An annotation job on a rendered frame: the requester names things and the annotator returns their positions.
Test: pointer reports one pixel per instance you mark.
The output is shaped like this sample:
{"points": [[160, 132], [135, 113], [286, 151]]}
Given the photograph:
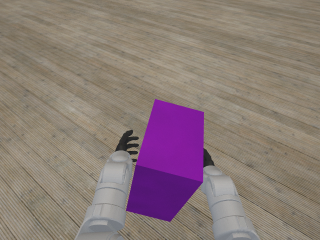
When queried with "carton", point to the carton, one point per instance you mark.
{"points": [[170, 164]]}

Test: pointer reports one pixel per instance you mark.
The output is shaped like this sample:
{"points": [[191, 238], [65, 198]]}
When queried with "right robot forearm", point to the right robot forearm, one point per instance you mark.
{"points": [[229, 218]]}

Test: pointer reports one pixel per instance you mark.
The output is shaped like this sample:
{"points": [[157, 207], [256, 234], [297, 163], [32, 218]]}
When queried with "robot right hand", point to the robot right hand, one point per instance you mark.
{"points": [[207, 159]]}

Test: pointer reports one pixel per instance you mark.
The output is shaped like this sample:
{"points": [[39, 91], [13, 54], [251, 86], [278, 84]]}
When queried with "robot left hand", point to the robot left hand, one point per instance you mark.
{"points": [[123, 146]]}

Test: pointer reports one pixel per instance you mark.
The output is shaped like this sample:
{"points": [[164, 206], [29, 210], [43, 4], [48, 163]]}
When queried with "left robot forearm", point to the left robot forearm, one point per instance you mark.
{"points": [[107, 212]]}

